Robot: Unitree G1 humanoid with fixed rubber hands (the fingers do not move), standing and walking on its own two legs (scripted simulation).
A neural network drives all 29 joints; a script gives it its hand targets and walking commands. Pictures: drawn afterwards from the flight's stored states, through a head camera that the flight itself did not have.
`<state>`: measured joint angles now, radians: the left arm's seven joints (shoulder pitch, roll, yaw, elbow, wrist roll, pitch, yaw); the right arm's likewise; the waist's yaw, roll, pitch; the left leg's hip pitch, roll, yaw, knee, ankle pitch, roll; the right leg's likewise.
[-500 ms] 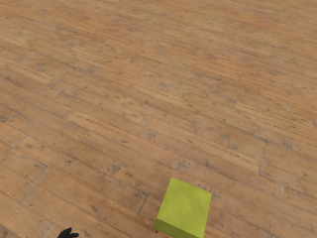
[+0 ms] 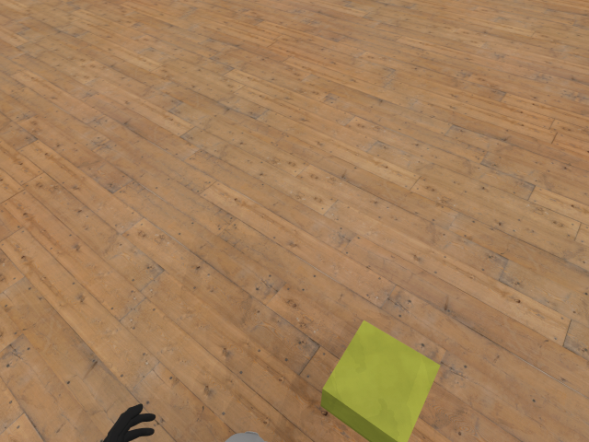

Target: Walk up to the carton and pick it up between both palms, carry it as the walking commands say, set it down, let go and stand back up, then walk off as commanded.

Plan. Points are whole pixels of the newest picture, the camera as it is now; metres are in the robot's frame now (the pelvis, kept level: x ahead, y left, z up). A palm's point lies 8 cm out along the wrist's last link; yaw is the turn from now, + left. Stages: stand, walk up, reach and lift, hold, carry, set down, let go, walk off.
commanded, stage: walk off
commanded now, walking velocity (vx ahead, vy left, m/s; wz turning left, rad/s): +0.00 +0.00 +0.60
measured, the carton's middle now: (377, 386) +0.39 -0.22 -0.67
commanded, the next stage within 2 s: stand in 1.72 s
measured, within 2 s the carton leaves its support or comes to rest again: neither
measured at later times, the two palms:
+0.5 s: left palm out of the picture +0.04 +0.33 -0.14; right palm out of the picture +0.16 -0.17 -0.09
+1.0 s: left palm out of the picture -0.01 +0.29 -0.09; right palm (425, 409) +0.22 -0.18 -0.13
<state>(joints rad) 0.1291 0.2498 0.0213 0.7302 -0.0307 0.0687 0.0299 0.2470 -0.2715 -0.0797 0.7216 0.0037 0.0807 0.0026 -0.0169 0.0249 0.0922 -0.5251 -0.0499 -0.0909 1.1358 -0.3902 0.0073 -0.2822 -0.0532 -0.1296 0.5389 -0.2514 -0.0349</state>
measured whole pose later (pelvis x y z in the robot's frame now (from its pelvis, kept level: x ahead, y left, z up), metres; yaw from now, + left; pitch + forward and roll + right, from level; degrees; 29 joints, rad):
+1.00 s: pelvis +0.01 -0.01 +0.00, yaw +33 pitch +1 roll +3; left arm 0.10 0.25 0.02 0.73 -0.03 0.07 0.02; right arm 0.25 -0.26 -0.08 0.72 0.00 0.07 0.01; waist -0.02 0.02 0.09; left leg -0.51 -0.03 -0.06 1.10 -0.41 0.00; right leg -0.33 -0.10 -0.18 0.59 -0.27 -0.05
